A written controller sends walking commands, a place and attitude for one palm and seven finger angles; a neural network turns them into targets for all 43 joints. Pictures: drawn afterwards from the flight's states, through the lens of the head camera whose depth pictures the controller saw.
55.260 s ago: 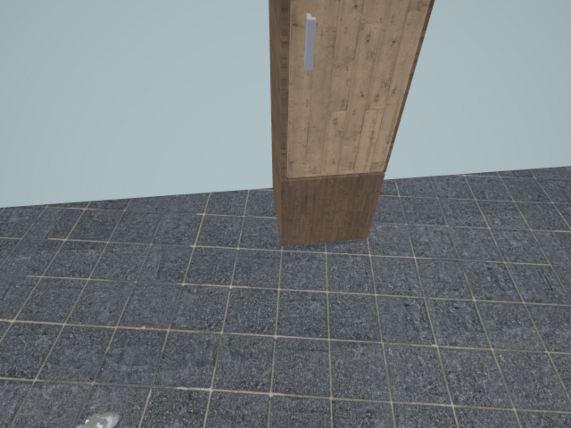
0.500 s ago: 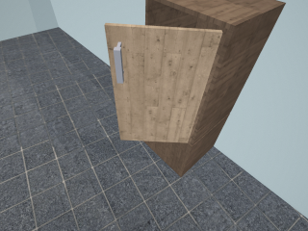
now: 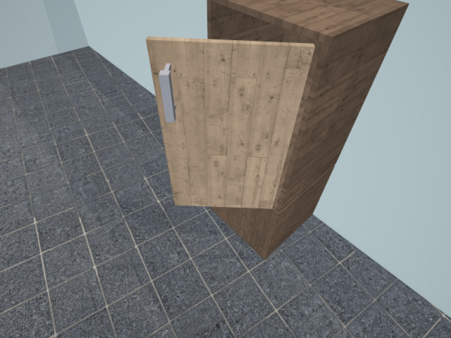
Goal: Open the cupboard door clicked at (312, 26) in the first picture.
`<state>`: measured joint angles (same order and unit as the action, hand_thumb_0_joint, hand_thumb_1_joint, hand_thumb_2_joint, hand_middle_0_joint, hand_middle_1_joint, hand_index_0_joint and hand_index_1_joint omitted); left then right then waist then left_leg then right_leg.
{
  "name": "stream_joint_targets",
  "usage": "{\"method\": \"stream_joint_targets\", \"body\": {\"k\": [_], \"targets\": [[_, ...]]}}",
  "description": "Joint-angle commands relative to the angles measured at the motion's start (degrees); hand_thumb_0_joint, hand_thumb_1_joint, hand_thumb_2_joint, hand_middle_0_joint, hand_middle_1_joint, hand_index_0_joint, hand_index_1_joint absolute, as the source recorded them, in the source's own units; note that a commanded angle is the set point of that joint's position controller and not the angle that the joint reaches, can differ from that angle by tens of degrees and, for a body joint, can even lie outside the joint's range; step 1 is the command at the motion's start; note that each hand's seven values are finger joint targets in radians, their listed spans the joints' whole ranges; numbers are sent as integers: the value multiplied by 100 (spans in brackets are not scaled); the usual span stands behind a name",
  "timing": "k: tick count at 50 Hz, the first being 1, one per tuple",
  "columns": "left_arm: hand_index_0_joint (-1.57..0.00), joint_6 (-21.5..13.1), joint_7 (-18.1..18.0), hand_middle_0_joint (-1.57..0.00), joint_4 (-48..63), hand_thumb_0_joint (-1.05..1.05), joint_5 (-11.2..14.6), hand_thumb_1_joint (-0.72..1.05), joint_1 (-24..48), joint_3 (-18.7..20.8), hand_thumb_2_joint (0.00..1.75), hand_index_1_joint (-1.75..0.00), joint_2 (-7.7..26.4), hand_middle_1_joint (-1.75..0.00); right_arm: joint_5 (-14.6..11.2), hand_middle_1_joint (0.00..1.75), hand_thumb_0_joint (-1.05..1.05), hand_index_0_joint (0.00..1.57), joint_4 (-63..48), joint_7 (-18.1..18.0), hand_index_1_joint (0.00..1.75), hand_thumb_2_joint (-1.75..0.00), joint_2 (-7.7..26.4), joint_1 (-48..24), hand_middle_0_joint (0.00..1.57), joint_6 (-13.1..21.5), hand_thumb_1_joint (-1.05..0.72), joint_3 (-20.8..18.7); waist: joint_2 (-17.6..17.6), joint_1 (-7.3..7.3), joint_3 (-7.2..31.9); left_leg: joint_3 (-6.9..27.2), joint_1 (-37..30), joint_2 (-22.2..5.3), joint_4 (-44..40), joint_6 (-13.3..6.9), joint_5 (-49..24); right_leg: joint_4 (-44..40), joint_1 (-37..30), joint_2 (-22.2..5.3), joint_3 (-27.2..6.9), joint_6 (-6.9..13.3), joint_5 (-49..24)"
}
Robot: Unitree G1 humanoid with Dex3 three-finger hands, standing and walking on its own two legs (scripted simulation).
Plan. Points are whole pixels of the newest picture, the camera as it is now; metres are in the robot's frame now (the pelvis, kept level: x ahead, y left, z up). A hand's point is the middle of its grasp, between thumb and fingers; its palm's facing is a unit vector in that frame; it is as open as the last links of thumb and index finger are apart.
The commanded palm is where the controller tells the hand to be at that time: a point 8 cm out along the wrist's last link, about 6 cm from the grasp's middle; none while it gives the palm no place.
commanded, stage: look again from close up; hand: left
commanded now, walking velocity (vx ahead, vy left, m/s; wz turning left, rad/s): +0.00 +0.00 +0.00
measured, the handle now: (169, 93) +0.60 +0.18 +0.14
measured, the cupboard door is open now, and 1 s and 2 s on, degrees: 46 46 46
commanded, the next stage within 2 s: raise the hand with hooked fingers in 0.38 s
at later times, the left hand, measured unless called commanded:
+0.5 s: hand out of the picture +0.06 +0.20 -0.17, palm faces -0.03 -0.97 -0.25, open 7.4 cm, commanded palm +0.12 +0.25 -0.07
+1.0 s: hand (110, 302) +0.18 +0.21 -0.01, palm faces +0.20 -0.98 -0.06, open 9.2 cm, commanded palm +0.17 +0.26 +0.00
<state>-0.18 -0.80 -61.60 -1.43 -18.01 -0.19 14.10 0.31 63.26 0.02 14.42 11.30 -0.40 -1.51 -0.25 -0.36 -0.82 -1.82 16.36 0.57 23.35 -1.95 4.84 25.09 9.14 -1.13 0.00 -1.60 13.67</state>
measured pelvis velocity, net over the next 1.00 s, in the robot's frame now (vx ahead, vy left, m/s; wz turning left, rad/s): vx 0.03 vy -0.04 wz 0.05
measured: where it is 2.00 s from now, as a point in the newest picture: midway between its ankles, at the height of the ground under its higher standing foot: outside the picture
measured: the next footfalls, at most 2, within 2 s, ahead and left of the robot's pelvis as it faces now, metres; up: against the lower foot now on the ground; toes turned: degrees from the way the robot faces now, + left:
none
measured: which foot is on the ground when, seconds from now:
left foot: down 0.00-1.00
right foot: down 0.00-1.00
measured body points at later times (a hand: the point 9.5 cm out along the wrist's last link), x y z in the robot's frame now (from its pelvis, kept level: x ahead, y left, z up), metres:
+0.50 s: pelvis +0.03 -0.01 +0.00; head +0.03 +0.01 +0.45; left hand +0.06 +0.25 -0.15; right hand +0.07 -0.27 -0.14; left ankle +0.09 +0.09 -0.74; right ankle +0.00 -0.14 -0.74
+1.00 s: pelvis +0.03 -0.04 -0.07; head +0.06 -0.02 +0.38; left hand +0.16 +0.26 +0.00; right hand +0.26 -0.26 -0.11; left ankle +0.09 +0.09 -0.74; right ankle +0.00 -0.14 -0.74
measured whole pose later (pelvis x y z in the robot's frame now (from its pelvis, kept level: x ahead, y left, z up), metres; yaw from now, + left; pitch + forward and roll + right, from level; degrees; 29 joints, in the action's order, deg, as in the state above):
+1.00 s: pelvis +0.03 -0.04 -0.07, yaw +3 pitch +9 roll -3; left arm -26.3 19.7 1.8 19.7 -29.9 17.2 14.4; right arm -1.5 32.9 -4.3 13.9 10.4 15.4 -1.6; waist 0.2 -4.0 6.1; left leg 4.4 45.5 -1.8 60.0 1.4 23.2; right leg 58.2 34.3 1.9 5.6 2.1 32.6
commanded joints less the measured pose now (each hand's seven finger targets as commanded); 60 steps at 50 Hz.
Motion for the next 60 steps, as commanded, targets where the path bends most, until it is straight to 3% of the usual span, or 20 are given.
{"method": "stream_joint_targets", "body": {"k": [1, 23, 24, 25, 26, 27, 28, 29, 30, 32, 34, 36, 38, 41, 43, 46, 50, 52, 57, 60], "targets": [[-20, -93, -80, -20, 225, 0, -9, 90, -79, 212, 90, -30, 960, -30, 26, 30, 0, 20, -311, -46, 30, -90, 1004, -79, 20, 101, -90, -197, -20, 51, -425, 877, -227, -586, -740, 75, 1801, -850, 871, -461, -552, 317, 1143], [-20, -122, -102, -20, 238, 0, 35, 90, 195, 155, 90, -30, 863, -30, 0, 30, 0, 20, -191, -70, 30, -90, 868, -152, 20, 177, -90, -65, 20, 19, -38, 649, -673, -678, -440, 80, -29, -787, 196, -526, -422, 252, -381], [-20, -202, -345, -20, 119, 0, -8, 90, -251, 47, 90, -30, 386, -30, -32, 30, 0, 20, -548, -52, 30, -90, 494, -126, 20, 226, -90, 21, -37, -16, -12, 278, -647, -649, 559, 217, -16, -777, 325, -679, -599, 229, -789], [-20, -1405, -366, -20, 8531, 0, 964, 88, 4000, 1945, 89, -32, 2581, -32, -303, 30, 0, 20, -2493, -295, 30, -90, 1235, 77, 20, 907, -90, -225, -802, 600, 2543, 273, -2023, 36, 62, 118, -186, 2, 215, -7, 261, 320, -1024], [-20, -1244, -433, -20, 7458, 0, 640, 85, 1016, 1535, 88, -33, 1931, -33, -290, 30, 0, 20, -2436, -491, 30, -90, 777, -306, 20, 1477, -90, 16, -1863, -173, 2209, 292, -2377, -275, -205, 125, -95, 424, 542, 100, 462, 430, -182], [-21, -1045, -694, -21, 7080, 0, 790, 83, 731, 1436, 87, -34, 1672, -34, -339, 30, 0, 20, -2088, -593, 30, -90, 796, -426, 20, 1632, -90, -8, -1653, -11, 1742, 398, -1446, -263, -366, 321, 1074, 476, 636, 134, 597, 393, 380], [-21, -604, -581, -21, 5682, 0, 972, 81, -1046, 297, 86, -36, -396, -36, -402, 30, 0, 20, -2064, -548, 30, -90, 342, -299, 20, 1623, -90, 19, -999, 167, 585, 459, -894, -332, -521, 228, 1716, 427, 1075, 186, 705, 323, 472], [-21, -875, -507, -21, 6820, 0, 1168, 78, 252, 737, 85, -37, 168, -37, -358, 30, 0, 20, -2571, -488, 30, -90, 657, -283, 20, 1675, -90, -54, -833, 288, 15, 634, -330, -238, -384, 211, 2017, 330, 1193, 155, 641, 295, 506], [-21, -1141, -380, -21, 6451, 0, 1152, 76, -117, 952, 84, -39, 304, -39, -287, 30, 0, 20, -2627, -487, 30, -90, 704, -370, 20, 1736, -90, -156, -482, 307, -106, 601, -147, -206, -94, 191, 2065, 301, 1547, 178, 631, 278, 789], [-21, -1735, 66, -21, 5212, 0, 1246, 71, -1459, 1150, 82, -42, 59, -42, -228, 30, 0, 20, -2794, -368, 30, -90, 659, -371, 20, 1714, -90, -238, 430, -2, -506, 557, 629, -104, 476, 257, 1851, 598, 2015, 273, 752, 293, 1038], [-22, -2497, 785, -22, 4804, 0, 1479, 67, -1858, 1125, 80, -45, -216, -45, -139, 30, 0, 20, -2999, -219, 30, -90, 628, -483, 20, 1693, -90, -298, 1312, -169, -237, 382, 1363, -58, 1290, 288, 1534, 1243, 2627, 323, 762, 279, 1157], [-22, -3163, 1604, -22, 4737, 0, 1703, 62, -1962, 1360, 78, -48, 55, -48, -138, 30, 0, 20, -3290, -126, 30, -90, 695, -620, 20, 1722, -90, -389, 1301, -252, 238, 240, 1758, -31, 1950, 286, 1375, 1706, 2945, 261, 597, 309, 1128], [-22, -3359, 2333, -22, 4995, 0, 1911, 57, -1634, 1819, 76, -51, 633, -51, -212, 30, 0, 20, -3682, -78, 30, -90, 812, -650, 20, 1771, -90, -410, 468, -329, 686, 159, 1869, 48, 2292, 266, 1345, 2001, 2896, 188, 391, 361, 1015], [-23, -3083, 2534, -23, 6479, 0, 2249, 50, -972, 2373, 73, -55, 1111, -55, -246, 30, 0, 20, -4137, -210, 30, -90, 721, -632, 20, 1801, -90, -363, -466, -400, 1923, 125, 1456, 19, 2512, 129, 1231, 2180, 2751, 218, 232, 284, 884], [-23, -3069, 2366, -23, 7581, 0, 2434, 46, -322, 2520, 71, -58, 1303, -58, -224, 30, 0, 20, -4144, -294, 30, -90, 636, -398, 20, 1812, -90, -320, -909, -272, 2211, 242, 1216, -41, 2663, 75, 1125, 2152, 2749, 257, 57, 262, 806], [-24, -3253, 2012, -24, 8597, 0, 2324, 39, 63, 2256, 68, -63, 1158, -63, -180, 30, 0, 20, -3914, -441, 30, -90, 508, -148, 20, 1849, -90, -259, -1052, 23, 2158, 338, 863, -118, 2827, -8, 622, 2212, 2908, 318, 105, 296, 221], [-24, -3089, 2170, -24, 7872, 0, 2160, 29, 406, 1878, 64, -69, 1101, -69, -208, 30, 0, 20, -3539, -578, 30, -90, 600, -45, 20, 1876, -90, -173, -721, 410, 1202, 468, 1354, -154, 2995, -50, 897, 2069, 3321, 334, 59, 239, 292], [-25, -2635, 2488, -25, 7121, 0, 2236, 25, 246, 2037, 62, -72, 1280, -72, -283, 30, 0, 20, -3515, -643, 30, -90, 681, -106, 20, 1863, -90, -138, -527, 287, 946, 468, 1560, -132, 2916, -49, 965, 1803, 3113, 314, -110, 217, 368], [-25, -1353, 2855, -25, 6447, 0, 2569, 13, -151, 2905, 57, -80, 1908, -80, -360, 30, 0, 20, -3803, -720, 30, -90, 682, -266, 20, 1756, -90, -92, -81, -219, 1620, 425, 1353, -71, 2531, -24, 499, 1395, 1959, 78, -347, 19, -360], [-26, -1350, 2615, -26, 6985, 0, 2834, 6, -100, 3258, 54, -84, 1873, -84, -334, 30, 0, 20, -3919, -680, 30, -90, 566, -248, 20, 1750, -90, -51, 162, -312, 1938, 394, 1124, -59, 2363, 6, 199, 1392, 1563, 2, -259, -133, -1229]]}}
